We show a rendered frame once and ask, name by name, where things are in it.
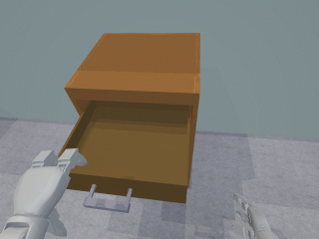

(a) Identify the cabinet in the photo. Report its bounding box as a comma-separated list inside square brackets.
[64, 33, 200, 188]

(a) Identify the robot left forearm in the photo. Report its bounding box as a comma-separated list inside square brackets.
[0, 214, 49, 239]

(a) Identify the robot left hand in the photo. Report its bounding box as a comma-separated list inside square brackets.
[13, 148, 88, 237]

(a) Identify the robot right hand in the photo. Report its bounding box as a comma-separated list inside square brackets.
[232, 193, 272, 239]

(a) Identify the handle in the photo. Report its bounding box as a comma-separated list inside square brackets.
[83, 184, 133, 213]

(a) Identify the drawer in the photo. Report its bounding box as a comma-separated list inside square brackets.
[58, 100, 191, 204]

